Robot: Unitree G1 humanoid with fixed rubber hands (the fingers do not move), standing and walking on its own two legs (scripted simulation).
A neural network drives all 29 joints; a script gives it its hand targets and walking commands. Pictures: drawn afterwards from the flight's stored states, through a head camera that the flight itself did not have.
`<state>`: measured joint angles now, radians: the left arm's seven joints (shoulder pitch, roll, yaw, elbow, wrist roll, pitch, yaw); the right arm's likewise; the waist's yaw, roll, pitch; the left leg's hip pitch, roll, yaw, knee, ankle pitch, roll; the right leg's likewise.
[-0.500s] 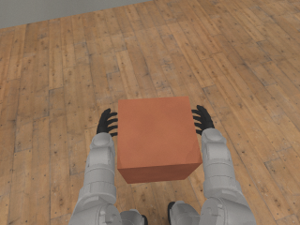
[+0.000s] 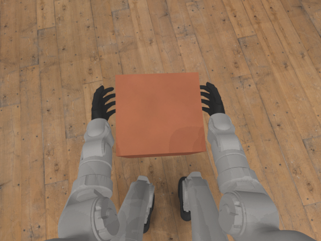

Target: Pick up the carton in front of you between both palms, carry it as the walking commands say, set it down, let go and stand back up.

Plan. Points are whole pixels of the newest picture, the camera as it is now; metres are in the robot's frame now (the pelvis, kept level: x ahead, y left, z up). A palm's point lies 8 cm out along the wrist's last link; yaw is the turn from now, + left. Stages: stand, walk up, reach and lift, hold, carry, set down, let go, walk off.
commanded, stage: set down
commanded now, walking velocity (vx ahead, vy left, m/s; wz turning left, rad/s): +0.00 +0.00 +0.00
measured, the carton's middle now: (158, 122) +0.42 +0.03 -0.16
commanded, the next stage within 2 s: none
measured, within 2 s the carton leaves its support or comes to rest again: rests again in 1.40 s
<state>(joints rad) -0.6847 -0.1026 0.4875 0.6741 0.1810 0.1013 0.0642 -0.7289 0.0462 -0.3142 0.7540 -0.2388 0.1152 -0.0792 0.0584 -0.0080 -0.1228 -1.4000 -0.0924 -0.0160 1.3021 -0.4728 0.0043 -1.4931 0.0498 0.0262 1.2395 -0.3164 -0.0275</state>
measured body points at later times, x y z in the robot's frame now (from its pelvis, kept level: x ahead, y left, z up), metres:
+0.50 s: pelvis -0.01 +0.01 -0.13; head +0.26 +0.01 +0.23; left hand +0.42 +0.23 -0.23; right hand +0.48 -0.07 -0.24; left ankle +0.06 +0.11 -0.59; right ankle +0.12 -0.10 -0.60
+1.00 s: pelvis -0.03 +0.01 -0.23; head +0.31 +0.02 +0.06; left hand +0.43 +0.24 -0.39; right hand +0.51 -0.05 -0.40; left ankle +0.06 +0.11 -0.59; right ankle +0.12 -0.10 -0.60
